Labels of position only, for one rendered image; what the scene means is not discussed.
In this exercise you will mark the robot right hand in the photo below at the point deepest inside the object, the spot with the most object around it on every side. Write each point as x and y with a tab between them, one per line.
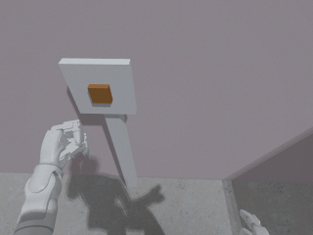
253	223

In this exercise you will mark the button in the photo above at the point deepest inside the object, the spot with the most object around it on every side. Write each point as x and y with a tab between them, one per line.
100	93

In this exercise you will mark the panel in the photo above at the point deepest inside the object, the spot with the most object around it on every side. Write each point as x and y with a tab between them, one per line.
117	73

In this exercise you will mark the robot left hand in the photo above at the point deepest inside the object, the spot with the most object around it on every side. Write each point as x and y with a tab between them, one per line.
57	150

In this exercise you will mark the robot left forearm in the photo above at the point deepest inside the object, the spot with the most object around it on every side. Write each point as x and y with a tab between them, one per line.
39	210

